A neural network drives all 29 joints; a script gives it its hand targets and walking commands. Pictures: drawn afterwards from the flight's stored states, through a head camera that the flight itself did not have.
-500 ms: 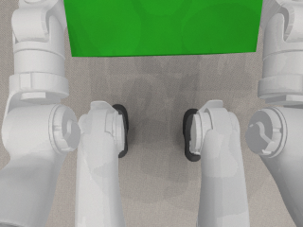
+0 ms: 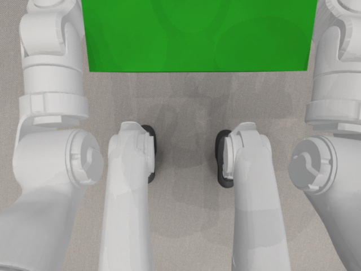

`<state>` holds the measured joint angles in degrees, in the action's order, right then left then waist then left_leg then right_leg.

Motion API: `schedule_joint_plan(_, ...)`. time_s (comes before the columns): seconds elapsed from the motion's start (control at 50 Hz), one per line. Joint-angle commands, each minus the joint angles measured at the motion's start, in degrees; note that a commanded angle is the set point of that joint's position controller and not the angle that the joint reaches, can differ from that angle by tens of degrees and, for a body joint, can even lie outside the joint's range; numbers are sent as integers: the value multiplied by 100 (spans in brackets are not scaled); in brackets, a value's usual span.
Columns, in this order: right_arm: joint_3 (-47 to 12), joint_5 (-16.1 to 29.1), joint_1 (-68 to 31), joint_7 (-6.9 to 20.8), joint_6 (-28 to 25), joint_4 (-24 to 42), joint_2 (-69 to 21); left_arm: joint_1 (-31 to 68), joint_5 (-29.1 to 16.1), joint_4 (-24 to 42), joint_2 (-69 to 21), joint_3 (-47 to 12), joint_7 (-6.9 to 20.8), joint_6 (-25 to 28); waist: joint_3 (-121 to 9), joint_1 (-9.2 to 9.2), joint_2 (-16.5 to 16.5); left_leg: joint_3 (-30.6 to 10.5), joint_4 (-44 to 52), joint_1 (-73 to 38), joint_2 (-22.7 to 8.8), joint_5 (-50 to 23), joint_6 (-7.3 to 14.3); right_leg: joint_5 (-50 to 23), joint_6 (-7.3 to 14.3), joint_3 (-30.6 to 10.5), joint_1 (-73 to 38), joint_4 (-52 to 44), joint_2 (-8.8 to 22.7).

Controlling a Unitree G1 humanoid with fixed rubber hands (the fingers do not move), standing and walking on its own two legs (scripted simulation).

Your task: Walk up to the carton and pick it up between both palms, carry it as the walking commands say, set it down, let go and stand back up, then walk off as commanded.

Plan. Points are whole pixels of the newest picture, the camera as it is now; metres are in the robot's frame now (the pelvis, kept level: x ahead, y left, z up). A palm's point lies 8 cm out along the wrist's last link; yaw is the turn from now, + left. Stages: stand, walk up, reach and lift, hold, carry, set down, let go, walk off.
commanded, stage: reach and lift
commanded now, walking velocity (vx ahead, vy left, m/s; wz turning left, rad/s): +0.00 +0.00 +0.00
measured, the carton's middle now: out of the picture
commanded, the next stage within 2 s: none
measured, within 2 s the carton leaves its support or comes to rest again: neither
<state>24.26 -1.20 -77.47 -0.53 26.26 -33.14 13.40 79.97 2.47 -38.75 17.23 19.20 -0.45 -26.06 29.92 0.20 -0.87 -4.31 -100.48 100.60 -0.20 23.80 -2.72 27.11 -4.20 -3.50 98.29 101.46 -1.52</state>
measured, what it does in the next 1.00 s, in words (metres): rises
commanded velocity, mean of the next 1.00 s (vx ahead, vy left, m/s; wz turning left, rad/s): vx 0.00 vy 0.00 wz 0.00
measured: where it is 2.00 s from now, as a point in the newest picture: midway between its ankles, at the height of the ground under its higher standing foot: (186, 166)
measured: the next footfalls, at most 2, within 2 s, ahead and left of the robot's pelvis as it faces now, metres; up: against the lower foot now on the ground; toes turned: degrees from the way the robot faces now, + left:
none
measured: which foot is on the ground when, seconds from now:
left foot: down 0.00-1.00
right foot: down 0.00-1.00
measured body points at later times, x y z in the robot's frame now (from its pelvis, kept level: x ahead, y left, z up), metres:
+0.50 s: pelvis +0.01 +0.00 +0.06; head +0.32 +0.01 +0.38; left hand +0.54 +0.19 -0.03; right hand +0.55 -0.18 -0.02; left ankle +0.16 +0.14 -0.46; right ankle +0.15 -0.15 -0.47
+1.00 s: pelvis +0.02 +0.00 +0.12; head +0.32 +0.02 +0.45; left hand +0.52 +0.18 +0.02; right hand +0.52 -0.19 +0.04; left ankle +0.16 +0.14 -0.47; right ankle +0.15 -0.15 -0.47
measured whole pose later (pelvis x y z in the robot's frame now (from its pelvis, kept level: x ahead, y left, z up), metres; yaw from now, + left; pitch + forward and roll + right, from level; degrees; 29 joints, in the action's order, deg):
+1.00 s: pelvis +0.02 +0.00 +0.12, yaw -1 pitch +15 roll -1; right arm 21.4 -2.3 -57.7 1.0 26.0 -23.4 7.9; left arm 57.7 2.3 -25.3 11.0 17.0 -1.2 -27.3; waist 29.9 -0.3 -2.0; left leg -4.7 -77.9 70.3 0.9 22.4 -2.7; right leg 24.0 -3.4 -4.1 68.8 78.0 -2.0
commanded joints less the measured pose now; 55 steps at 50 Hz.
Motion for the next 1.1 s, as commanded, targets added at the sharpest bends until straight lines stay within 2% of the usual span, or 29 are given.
schedule_joint_plan(0.0,-2911,766,-3074,1922,-63,-242,-6169,3008,-803,294,-6727,-2624,1843,132,-12364,238,341,939,1369,-3958,797,-539,166,-588,259,1110,-2292,-1476,-716)
schedule_joint_plan(0.04,-3314,873,-3320,1912,-89,331,-6340,3158,-890,786,-6515,-2781,1943,172,-12839,20,187,963,1334,-4173,815,-661,215,-653,233,1053,-2703,-1503,-753)
schedule_joint_plan(0.06,-3317,1140,-3410,1963,-74,389,-6406,3446,-868,1331,-6294,-2947,1856,188,-13273,-269,562,1049,1365,-4515,798,-898,211,-872,202,965,-2833,-1453,-721)
schedule_joint_plan(0.08,-3683,1243,-3735,1877,-76,1121,-6260,3804,-1193,1926,-6371,-3232,1838,195,-14316,26,208,870,1337,-5056,866,-1134,186,-1141,187,1049,-3426,-1475,-761)
schedule_joint_plan(0.16,-3649,1231,-3612,1821,-102,1136,-6199,3759,-1222,1944,-6459,-3435,1769,153,-14211,41,360,890,1454,-5241,843,-1309,195,-1227,259,926,-3398,-1680,-793)
schedule_joint_plan(0.2,-4093,1480,-4092,1697,-58,1685,-6235,3537,-1239,2132,-5949,-3279,1669,163,-14567,-331,-139,906,1544,-4994,894,-1442,326,-1472,97,814,-4206,-1583,-778)
schedule_joint_plan(0.22,-4275,1422,-4056,1624,-33,2304,-6062,3930,-1470,2946,-5825,-3558,1681,178,-15605,-120,-357,989,1414,-5380,954,-1846,267,-1914,101,872,-4877,-1620,-835)
schedule_joint_plan(0.26,-4411,1495,-3836,1516,-43,2245,-6086,3722,-1528,2862,-6014,-3758,1652,131,-15569,-232,-103,1077,1518,-5409,985,-1745,211,-1954,143,754,-5360,-1747,-829)
schedule_joint_plan(0.32,-3508,852,-2951,1538,32,489,-6030,2953,-1130,931,-6220,-3215,1842,23,-12691,130,8,959,1986,-4424,848,-293,257,-452,234,757,-4046,-2316,-693)
schedule_joint_plan(0.34,-3116,597,-2813,1651,56,-265,-6228,2920,-808,243,-5987,-2808,1955,37,-11038,-28,106,966,2095,-3312,825,628,345,462,257,667,-3213,-2419,-625)
schedule_joint_plan(0.36,-3330,645,-2934,1672,48,93,-6494,2879,-825,332,-6155,-2640,2046,80,-11310,-214,20,1076,2194,-3534,843,639,418,582,261,547,-3770,-2634,-598)
schedule_joint_plan(0.38,-2985,391,-2819,1772,56,-300,-6592,2402,-637,-87,-6394,-2562,2074,42,-11051,150,39,941,2310,-3701,825,726,374,662,245,813,-3243,-2561,-610)
schedule_joint_plan(0.42,-3209,661,-2700,1872,-51,257,-6712,2787,-819,891,-6588,-2942,2130,187,-12091,25,393,998,2120,-4443,870,-174,290,-316,274,832,-3449,-2356,-669)
schedule_joint_plan(0.44,-3394,799,-2651,1885,-113,543,-6601,2959,-1007,1423,-6856,-3304,2062,229,-12598,246,513,956,2092,-4849,912,-731,192,-984,259,913,-3663,-2230,-726)
schedule_joint_plan(0.46,-3700,1118,-2554,1921,-74,648,-6965,3040,-1119,1765,-6874,-3294,2040,269,-13345,-105,418,997,2107,-5313,865,-1284,191,-1415,205,808,-4115,-2240,-770)
schedule_joint_plan(0.48,-3739,1130,-2571,1916,-63,481,-6946,2896,-1106,1575,-6801,-3258,2047,256,-13173,-245,560,1045,2190,-5284,846,-1156,184,-1181,194,786,-3999,-2312,-745)
schedule_joint_plan(0.52,-3336,805,-2847,1926,-68,297,-6814,3328,-1131,1578,-6918,-3129,2015,280,-12500,-45,214,810,2426,-4952,867,-194,213,-266,297,807,-3682,-2549,-745)
schedule_joint_plan(0.54,-3353,912,-3362,1902,-127,501,-6842,2868,-819,865,-6791,-2741,2000,208,-11881,-393,315,860,2583,-4568,860,326,313,218,261,763,-3612,-2641,-674)
schedule_joint_plan(0.56,-3478,747,-3159,1872,-126,814,-6866,2865,-943,1177,-6918,-2808,2031,226,-12443,-90,-74,829,2558,-4612,936,-7,349,-207,236,781,-4297,-2721,-723)
schedule_joint_plan(0.62,-3888,932,-2903,1856,-152,1109,-6776,2722,-1105,1680,-6779,-3474,2007,222,-13374,-107,42,833,2614,-5493,965,-1058,251,-1133,168,848,-4682,-2609,-719)
schedule_joint_plan(0.64,-3703,807,-2931,1901,-112,936,-6556,2505,-1008,1291,-6992,-3242,1964,126,-13235,106,-9,712,2737,-5712,908,-623,226,-826,201,944,-4524,-2707,-731)
schedule_joint_plan(0.7,-3951,1036,-3036,1979,-130,1188,-6302,2391,-1063,1500,-6951,-3450,1919,103,-13302,-127,191,631,2841,-6218,844,-635,144,-593,317,836,-4407,-2884,-735)
schedule_joint_plan(0.76,-4210,1030,-2341,1930,-82,1371,-6475,2476,-1260,2317,-6840,-4052,1837,134,-14443,247,-27,519,2757,-6830,829,-1716,137,-1743,214,940,-4959,-2742,-806)
schedule_joint_plan(0.82,-4338,1265,-2061,1868,-52,1455,-6520,2540,-1334,2926,-6468,-4141,1740,177,-14543,-95,353,684,2839,-7118,862,-2156,127,-2039,251,683,-5490,-2949,-813)
schedule_joint_plan(0.84,-4433,1224,-2029,1817,-77,1829,-6570,2437,-1533,3125,-6649,-4243,1722,191,-14917,12,18,621,2866,-7319,876,-2218,159,-2102,266,618,-5860,-3049,-866)
schedule_joint_plan(0.92,-4306,1099,-1650,1742,-239,1484,-6399,1954,-1387,2645,-6857,-4473,1764,208,-13620,179,540,639,3123,-6697,863,-1797,40,-2009,335,598,-5526,-3255,-749)
schedule_joint_plan(0.94,-4406,1060,-1542,1753,-290,1585,-6716,1695,-1305,2664,-6867,-4343,1802,272,-13506,-163,386,594,3198,-6740,884,-1850,165,-1934,334,532,-5533,-3266,-806)
schedule_joint_plan(1.02,-3950,813,-1535,1885,-287,874,-6797,1475,-1054,1776,-6965,-3894,1859,333,-11799,21,265,603,3553,-6443,841,-955,270,-933,294,569,-5004,-3719,-667)
schedule_joint_plan(1.08,-4290,921,-1534,1842,-324,1066,-7075,1456,-1022,1814,-6962,-3932,1939,365,-11783,-227,64,723,3576,-6243,876,-1130,238,-1277,216,541,-5393,-3740,-713)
